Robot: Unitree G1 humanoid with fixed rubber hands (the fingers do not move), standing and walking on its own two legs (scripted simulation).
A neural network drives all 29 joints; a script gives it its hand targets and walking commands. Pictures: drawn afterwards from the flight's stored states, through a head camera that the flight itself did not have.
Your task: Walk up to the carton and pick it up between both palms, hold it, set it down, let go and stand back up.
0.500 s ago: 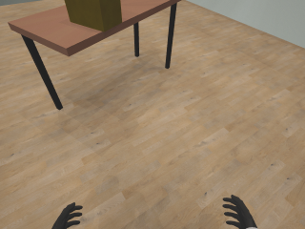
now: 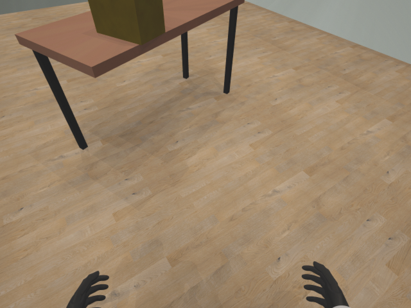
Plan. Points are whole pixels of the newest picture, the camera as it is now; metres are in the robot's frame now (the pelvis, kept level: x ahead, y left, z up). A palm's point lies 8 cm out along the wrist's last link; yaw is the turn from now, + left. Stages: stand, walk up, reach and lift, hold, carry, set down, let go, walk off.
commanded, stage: stand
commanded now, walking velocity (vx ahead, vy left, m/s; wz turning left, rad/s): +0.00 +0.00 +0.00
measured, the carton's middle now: (127, 11) +1.31 +0.33 +0.10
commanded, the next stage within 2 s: walk up in 0.06 s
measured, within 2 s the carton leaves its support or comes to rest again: neither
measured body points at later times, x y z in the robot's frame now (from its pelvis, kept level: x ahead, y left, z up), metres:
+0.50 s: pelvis +0.02 +0.03 +0.00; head +0.00 +0.05 +0.45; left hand +0.09 +0.34 -0.09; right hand +0.20 -0.24 -0.06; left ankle +0.04 +0.17 -0.69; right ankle +0.03 -0.12 -0.72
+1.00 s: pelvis +0.20 +0.01 -0.02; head +0.18 +0.04 +0.43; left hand +0.21 +0.35 -0.11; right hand +0.42 -0.24 -0.08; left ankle +0.06 +0.19 -0.72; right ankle +0.38 -0.06 -0.72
